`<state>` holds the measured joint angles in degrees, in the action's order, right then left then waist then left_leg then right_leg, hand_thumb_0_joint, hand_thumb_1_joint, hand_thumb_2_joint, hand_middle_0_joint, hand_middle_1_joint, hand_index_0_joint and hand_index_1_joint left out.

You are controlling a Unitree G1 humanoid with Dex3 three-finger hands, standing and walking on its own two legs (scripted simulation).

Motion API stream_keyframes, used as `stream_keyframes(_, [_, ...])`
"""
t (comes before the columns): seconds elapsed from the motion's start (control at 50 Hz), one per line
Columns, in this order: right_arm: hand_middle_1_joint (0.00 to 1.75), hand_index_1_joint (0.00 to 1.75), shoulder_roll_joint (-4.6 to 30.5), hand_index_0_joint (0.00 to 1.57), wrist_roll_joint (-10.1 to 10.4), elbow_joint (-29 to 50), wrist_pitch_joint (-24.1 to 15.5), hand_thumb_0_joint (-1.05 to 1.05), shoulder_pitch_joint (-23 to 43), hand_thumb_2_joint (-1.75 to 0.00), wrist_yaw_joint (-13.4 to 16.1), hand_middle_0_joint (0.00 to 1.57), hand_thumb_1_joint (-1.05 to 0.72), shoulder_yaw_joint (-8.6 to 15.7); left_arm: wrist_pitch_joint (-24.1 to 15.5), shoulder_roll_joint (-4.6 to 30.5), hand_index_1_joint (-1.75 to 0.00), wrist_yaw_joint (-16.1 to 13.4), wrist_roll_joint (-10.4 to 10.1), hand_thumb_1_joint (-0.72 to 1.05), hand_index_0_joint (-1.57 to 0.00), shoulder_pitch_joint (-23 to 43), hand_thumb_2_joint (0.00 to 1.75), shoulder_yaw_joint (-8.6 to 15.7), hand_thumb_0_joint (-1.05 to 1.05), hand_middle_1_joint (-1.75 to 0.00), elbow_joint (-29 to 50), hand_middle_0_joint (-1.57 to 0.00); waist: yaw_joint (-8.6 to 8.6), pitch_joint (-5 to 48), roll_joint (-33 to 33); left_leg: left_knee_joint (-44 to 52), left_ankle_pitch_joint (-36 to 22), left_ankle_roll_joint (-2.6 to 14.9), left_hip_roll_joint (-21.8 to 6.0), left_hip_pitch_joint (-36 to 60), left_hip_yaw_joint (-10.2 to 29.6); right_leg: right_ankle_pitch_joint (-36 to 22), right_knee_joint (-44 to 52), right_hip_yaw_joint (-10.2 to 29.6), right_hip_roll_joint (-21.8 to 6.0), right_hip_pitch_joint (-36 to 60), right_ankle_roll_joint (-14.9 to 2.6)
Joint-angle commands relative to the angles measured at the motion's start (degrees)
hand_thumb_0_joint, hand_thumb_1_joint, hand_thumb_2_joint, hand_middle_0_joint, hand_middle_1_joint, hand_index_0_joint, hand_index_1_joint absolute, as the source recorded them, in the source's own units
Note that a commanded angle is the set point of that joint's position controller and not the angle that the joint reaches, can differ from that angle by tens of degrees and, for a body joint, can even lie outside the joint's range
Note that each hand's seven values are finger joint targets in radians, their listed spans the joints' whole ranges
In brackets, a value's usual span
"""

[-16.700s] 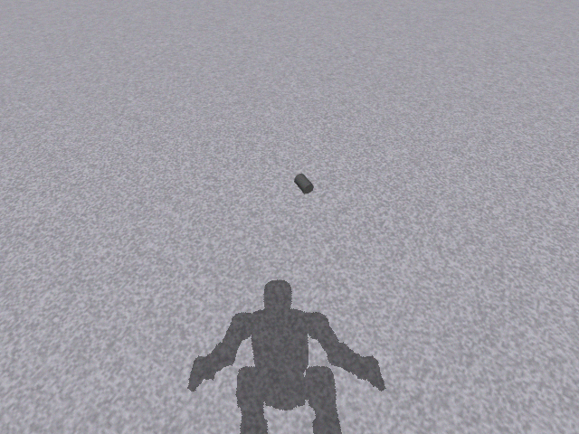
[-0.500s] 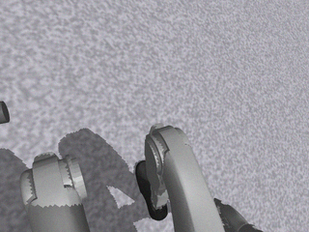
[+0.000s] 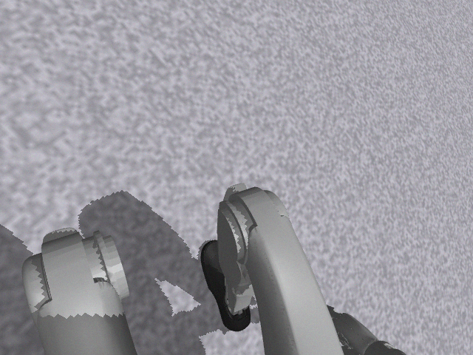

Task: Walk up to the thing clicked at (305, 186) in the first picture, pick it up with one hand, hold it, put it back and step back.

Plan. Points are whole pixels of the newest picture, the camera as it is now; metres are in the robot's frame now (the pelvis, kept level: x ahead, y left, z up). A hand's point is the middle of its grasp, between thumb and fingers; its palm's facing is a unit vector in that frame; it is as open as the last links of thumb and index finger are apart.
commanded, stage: rest palm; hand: left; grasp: from above
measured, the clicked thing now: out of the picture +0.43 +0.33 -0.27
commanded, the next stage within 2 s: close in 0.48 s
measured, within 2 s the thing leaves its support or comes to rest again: neither
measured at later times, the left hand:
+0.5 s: hand out of the picture +0.43 +0.34 -0.25, palm faces -0.44 -0.15 -0.89, open 14.1 cm
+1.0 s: hand out of the picture +0.42 +0.31 -0.24, palm faces -0.38 -0.05 -0.92, open 13.0 cm
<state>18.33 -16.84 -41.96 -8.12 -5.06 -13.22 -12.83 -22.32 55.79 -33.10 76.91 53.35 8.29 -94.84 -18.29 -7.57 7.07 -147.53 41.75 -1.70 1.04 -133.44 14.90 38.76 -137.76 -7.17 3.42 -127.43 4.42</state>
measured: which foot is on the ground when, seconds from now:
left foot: down 0.00-1.00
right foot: down 0.00-1.00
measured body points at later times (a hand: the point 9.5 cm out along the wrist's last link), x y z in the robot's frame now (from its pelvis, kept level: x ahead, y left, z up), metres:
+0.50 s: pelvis +0.00 +0.01 +0.00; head +0.27 +0.13 +0.34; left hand +0.45 +0.34 -0.20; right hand +0.08 -0.25 -0.07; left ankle +0.06 +0.13 -0.26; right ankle +0.11 -0.13 -0.26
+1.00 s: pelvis -0.01 +0.00 +0.01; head +0.25 +0.13 +0.35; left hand +0.43 +0.31 -0.19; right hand +0.07 -0.27 -0.05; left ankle +0.06 +0.13 -0.26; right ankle +0.11 -0.13 -0.26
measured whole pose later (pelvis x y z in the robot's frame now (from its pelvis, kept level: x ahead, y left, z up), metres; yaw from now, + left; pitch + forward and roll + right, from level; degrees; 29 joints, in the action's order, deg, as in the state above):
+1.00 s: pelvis -0.01 +0.00 +0.01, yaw -2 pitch +26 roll -14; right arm 19.6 -17.0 -42.5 -12.2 -1.8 -14.4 -13.7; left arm -15.6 53.5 -45.0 78.1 53.6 4.1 -98.3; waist -19.8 -8.3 7.4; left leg -146.7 41.3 -0.8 -0.3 -132.9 15.3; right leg 37.0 -135.6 -7.8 4.5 -127.0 4.1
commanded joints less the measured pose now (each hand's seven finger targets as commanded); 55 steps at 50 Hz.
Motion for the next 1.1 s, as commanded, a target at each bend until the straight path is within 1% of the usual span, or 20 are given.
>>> stream_keyframes(0.0, [0.30,0.30,17.8,0.20,-0.4,-0.8,0.0,0.00,-7.4,-0.90,0.8,0.20,-0.89,4.9,-0.4,11.8,-0.96,-7.0,2.3,-0.53,-0.06,13.2,1.00,-0.6,0.00,-0.95,5.0,-0.07,-2.09,37.3,-29.9,16.3,-10.7,1.52,-1.9,30.1,-8.0,-11.9,11.3,-7.8,2.3,15.8,-5.49])
stream_keyframes(0.1, [0.30,0.30,18.2,0.20,-0.8,-2.0,-1.6,0.00,-5.4,-0.90,-0.2,0.20,-0.89,5.4,4.2,7.8,-0.95,-12.2,3.7,-0.56,-0.04,14.1,1.02,-3.4,0.00,-0.93,1.7,-0.07,-2.93,34.0,-29.9,17.1,-10.9,1.42,-2.0,28.7,-7.2,-12.3,10.5,-8.4,2.4,11.3,-5.49])
stream_keyframes(0.2, [0.30,0.30,19.5,0.20,0.0,-2.0,-4.3,0.00,-4.9,-0.90,-2.1,0.20,-0.89,5.9,8.9,6.8,-0.96,-13.8,1.7,-0.51,-0.07,16.5,0.97,-4.5,0.00,-0.96,-0.1,-0.07,-3.95,32.6,-28.6,17.3,-9.5,1.57,-2.4,27.7,-5.8,-12.0,10.1,-8.2,1.6,10.0,-5.12])
stream_keyframes(0.24, [0.30,0.30,19.8,0.20,0.5,-1.6,-5.3,0.00,-5.7,-0.90,-2.7,0.20,-0.90,5.6,10.3,7.2,-0.97,-12.9,0.3,-0.51,-0.07,17.6,0.96,-3.9,0.00,-0.97,-0.2,-0.07,-4.15,34.1,-29.0,17.2,-9.9,1.84,-2.4,28.6,-5.9,-12.8,10.2,-7.8,1.5,11.2,-5.02])
stream_keyframes(0.28, [0.30,0.30,20.5,0.20,1.3,-0.5,-6.2,0.00,-4.8,-0.90,-2.9,0.20,-0.90,5.8,11.0,10.8,-0.99,-12.0,-1.2,-0.50,-0.07,19.4,0.94,-1.7,0.00,-1.00,1.6,-0.07,-3.31,35.2,-29.6,17.4,-9.9,1.68,-2.5,28.9,-5.1,-12.5,9.7,-7.8,1.2,11.2,-5.13])
stream_keyframes(0.3, [0.30,0.30,20.5,0.20,1.5,-0.1,-6.6,0.00,-4.7,-0.90,-2.9,0.20,-0.90,5.5,11.3,11.1,-0.99,-11.2,-1.4,-0.51,-0.07,19.6,0.95,-1.4,0.00,-0.99,0.8,-0.07,-3.39,35.1,-30.1,17.5,-9.6,1.64,-2.5,29.1,-5.3,-12.3,9.8,-7.5,1.0,11.7,-5.21])
stream_keyframes(0.34, [0.30,0.30,20.8,0.20,1.4,-0.3,-6.7,0.00,-6.6,-0.90,-3.2,0.20,-0.90,5.5,11.4,13.7,-1.00,-9.6,-1.8,-0.49,-0.07,18.0,0.93,1.6,0.00,-1.01,-0.7,-0.06,-3.53,35.5,-30.3,17.5,-10.6,1.76,-2.5,28.8,-5.1,-12.6,9.4,-7.8,1.0,12.6,-5.07])
stream_keyframes(0.36, [0.30,0.30,20.5,0.20,1.3,0.4,-6.8,0.00,-7.2,-0.90,-3.3,0.20,-0.90,5.5,11.3,12.9,-0.99,-8.3,-2.0,-0.49,-0.07,16.6,0.93,1.8,0.00,-1.00,-1.4,-0.07,-4.03,35.8,-29.8,16.5,-12.0,1.84,-2.4,29.4,-5.3,-13.9,8.8,-7.7,0.9,13.3,-4.90])
stream_keyframes(0.46, [0.30,0.30,18.4,0.20,1.3,0.3,-6.5,0.00,-8.2,-0.91,-3.0,0.20,-0.91,3.9,9.3,12.7,-1.01,-2.9,-4.2,-0.52,-0.07,15.6,0.95,1.0,0.00,-1.01,1.5,-0.06,-4.28,37.1,-30.1,14.9,-15.4,2.12,-2.1,29.0,-6.8,-16.9,10.2,-7.4,1.4,18.9,-4.88])
stream_keyframes(0.56, [0.30,0.30,18.8,0.20,1.5,0.7,-4.2,0.00,-9.0,-0.90,-2.2,0.20,-0.90,3.7,5.0,12.2,-1.01,-0.5,-4.8,-0.52,-0.06,12.7,0.97,-0.2,0.00,-1.01,3.8,-0.07,-3.80,37.4,-29.1,15.2,-17.1,1.66,-2.3,28.9,-6.1,-17.7,11.0,-8.3,1.9,20.6,-5.39])
stream_keyframes(0.6, [0.30,0.30,18.9,0.20,1.4,1.2,-3.3,0.00,-9.9,-0.90,-2.0,0.20,-0.89,3.1,3.0,12.0,-0.98,-0.4,-4.5,-0.45,-0.11,13.2,0.93,-0.8,0.00,-0.99,4.7,-0.10,-4.52,37.4,-27.8,14.1,-18.3,1.66,-2.3,28.8,-6.2,-18.8,11.0,-8.6,1.8,21.5,-5.35])
stream_keyframes(0.64, [0.30,0.30,19.0,0.20,1.3,0.9,-2.5,0.00,-10.5,-0.90,-1.7,0.20,-0.89,2.8,1.2,13.4,-0.96,-1.7,-3.8,-0.41,-0.14,11.7,0.92,0.7,0.00,-0.97,5.1,-0.13,-3.65,38.5,-27.8,14.5,-20.0,1.63,-2.4,29.8,-5.9,-20.4,11.0,-8.6,2.0,23.5,-5.18])
stream_keyframes(0.74, [0.30,0.30,19.6,0.20,0.1,1.1,-1.9,0.00,-8.4,-0.90,-1.4,0.20,-0.88,2.4,-0.7,14.4,-0.91,-6.9,-0.4,-0.34,-0.18,12.6,0.86,0.1,0.00,-0.93,3.3,-0.16,-3.88,36.5,-27.1,14.4,-14.7,2.04,-2.5,28.5,-6.7,-17.1,11.4,-8.5,2.6,21.5,-4.91])
stream_keyframes(0.78, [0.30,0.30,19.5,0.20,0.0,0.3,-2.3,0.00,-6.5,-0.89,-0.9,0.20,-0.88,2.6,0.3,14.5,-0.90,-9.6,0.6,-0.32,-0.19,12.2,0.85,-0.2,0.00,-0.92,3.3,-0.17,-2.85,34.3,-27.1,15.6,-11.9,1.90,-2.6,27.1,-7.0,-13.8,12.3,-8.3,2.8,19.7,-5.25])
stream_keyframes(0.86, [0.30,0.30,19.8,0.20,-0.2,-0.5,-3.1,0.00,-5.4,-0.89,-0.1,0.20,-0.88,3.8,4.2,13.2,-0.85,-13.7,2.1,-0.27,-0.23,12.2,0.80,-2.1,0.00,-0.88,2.8,-0.21,-3.40,32.7,-27.3,17.4,-7.5,1.67,-2.6,26.6,-7.4,-9.4,14.2,-7.5,3.2,18.0,-5.60])
stream_keyframes(0.9, [0.30,0.30,19.4,0.20,-0.1,-0.9,-3.7,0.00,-4.8,-0.89,-0.3,0.20,-0.88,4.4,6.9,11.2,-0.83,-14.7,1.0,-0.24,-0.25,13.0,0.78,-3.7,0.00,-0.86,1.8,-0.22,-3.64,31.9,-26.2,17.2,-6.1,1.65,-2.7,25.4,-7.3,-8.1,14.3,-7.2,2.9,16.3,-5.58])
stream_keyframes(0.98, [0.30,0.30,19.9,0.20,1.2,-0.6,-5.0,0.00,-5.5,-0.90,-0.9,0.20,-0.89,4.8,11.0,10.2,-0.82,-14.0,-2.6,-0.25,-0.25,15.7,0.77,-3.9,0.00,-0.85,1.7,-0.23,-4.05,33.4,-25.3,17.0,-6.5,2.21,-3.1,24.7,-6.5,-9.9,14.2,-6.8,2.4,16.0,-5.32])
stream_keyframes(1.02, [0.30,0.30,20.3,0.20,1.8,-0.4,-5.6,0.00,-6.7,-0.89,-1.3,0.20,-0.88,4.6,12.1,10.6,-0.83,-12.4,-3.7,-0.23,-0.26,17.0,0.75,-3.2,0.00,-0.87,0.8,-0.23,-4.43,34.8,-26.7,17.0,-9.6,2.12,-3.1,26.7,-5.7,-13.0,12.9,-7.4,1.9,15.4,-5.21])
stream_keyframes(1.06, [0.30,0.30,21.2,0.20,2.3,0.5,-6.1,0.00,-7.6,-0.90,-1.7,0.20,-0.89,4.8,12.3,14.1,-0.83,-10.1,-4.2,-0.21,-0.28,16.9,0.73,0.3,0.00,-0.87,-0.5,-0.25,-4.06,34.7,-27.9,17.4,-11.4,1.79,-3.1,27.9,-4.9,-14.2,11.1,-7.8,1.4,14.9,-5.35])
stream_keyframes(1.08, [0.30,0.30,20.8,0.20,2.4,0.5,-6.1,0.00,-7.2,-0.90,-1.7,0.20,-0.89,4.8,12.4,13.5,-0.82,-8.8,-4.7,-0.19,-0.29,16.0,0.72,0.4,0.00,-0.86,-1.2,-0.26,-3.59,35.0,-28.3,17.5,-12.1,1.59,-3.1,28.3,-4.6,-14.4,10.8,-7.9,1.3,14.7,-5.45])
